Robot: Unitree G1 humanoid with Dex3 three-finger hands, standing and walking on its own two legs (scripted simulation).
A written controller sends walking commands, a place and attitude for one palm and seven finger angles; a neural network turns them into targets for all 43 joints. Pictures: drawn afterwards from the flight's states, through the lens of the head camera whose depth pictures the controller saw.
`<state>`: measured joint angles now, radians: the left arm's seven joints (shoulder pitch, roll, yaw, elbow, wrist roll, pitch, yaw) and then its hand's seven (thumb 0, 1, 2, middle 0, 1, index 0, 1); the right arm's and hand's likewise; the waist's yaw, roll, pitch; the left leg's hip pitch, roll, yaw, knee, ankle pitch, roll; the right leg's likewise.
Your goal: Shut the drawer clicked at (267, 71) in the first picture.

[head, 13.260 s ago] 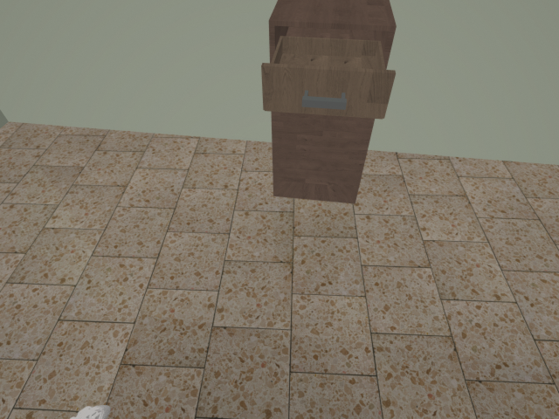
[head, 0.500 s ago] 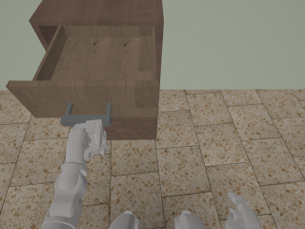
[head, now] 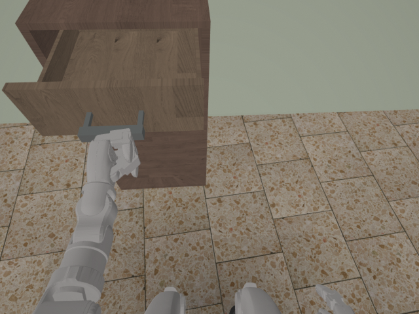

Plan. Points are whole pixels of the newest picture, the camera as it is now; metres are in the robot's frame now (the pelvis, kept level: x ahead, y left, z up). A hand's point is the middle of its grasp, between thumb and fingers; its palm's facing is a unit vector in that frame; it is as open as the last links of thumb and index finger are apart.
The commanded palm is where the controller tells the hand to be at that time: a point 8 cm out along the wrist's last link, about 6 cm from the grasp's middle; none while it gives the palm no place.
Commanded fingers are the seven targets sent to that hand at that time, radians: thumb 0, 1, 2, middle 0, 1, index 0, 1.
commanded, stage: push the drawer shut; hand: left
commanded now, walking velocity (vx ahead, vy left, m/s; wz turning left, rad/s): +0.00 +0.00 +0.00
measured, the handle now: (113, 124) +0.47 +0.20 +0.05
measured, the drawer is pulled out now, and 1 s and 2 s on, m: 0.18 0.07 0.00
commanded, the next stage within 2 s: pull the fist back off the drawer in 1.88 s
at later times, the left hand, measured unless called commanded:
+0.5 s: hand (136, 136) +0.45 +0.15 +0.05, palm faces +0.06 -1.00 -0.02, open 3.1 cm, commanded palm +0.43 +0.21 +0.05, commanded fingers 0.00 0.90 0.90 -1.40 -1.60 -1.40 -1.60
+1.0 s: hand (140, 112) +0.51 +0.15 +0.05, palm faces +0.08 -1.00 -0.02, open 3.3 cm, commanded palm +0.49 +0.20 +0.05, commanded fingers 0.00 0.90 0.90 -1.40 -1.60 -1.40 -1.60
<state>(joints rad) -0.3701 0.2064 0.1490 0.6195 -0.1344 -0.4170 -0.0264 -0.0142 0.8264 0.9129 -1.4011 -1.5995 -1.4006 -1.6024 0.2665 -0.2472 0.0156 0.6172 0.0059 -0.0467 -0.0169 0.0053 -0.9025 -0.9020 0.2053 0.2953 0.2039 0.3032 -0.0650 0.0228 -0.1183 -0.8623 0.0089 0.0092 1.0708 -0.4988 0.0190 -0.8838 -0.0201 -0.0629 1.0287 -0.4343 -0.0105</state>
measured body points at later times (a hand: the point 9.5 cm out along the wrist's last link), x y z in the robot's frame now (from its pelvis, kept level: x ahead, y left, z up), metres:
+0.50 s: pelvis +0.00 +0.00 +0.00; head +0.10 +0.01 +0.43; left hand +0.44 +0.20 +0.05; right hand +0.07 -0.26 -0.12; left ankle +0.01 +0.11 -0.66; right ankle +0.03 -0.12 -0.66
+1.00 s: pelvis -0.01 +0.01 -0.01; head +0.12 +0.01 +0.42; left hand +0.50 +0.20 +0.06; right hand +0.00 -0.26 -0.13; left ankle +0.01 +0.11 -0.66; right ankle +0.03 -0.12 -0.66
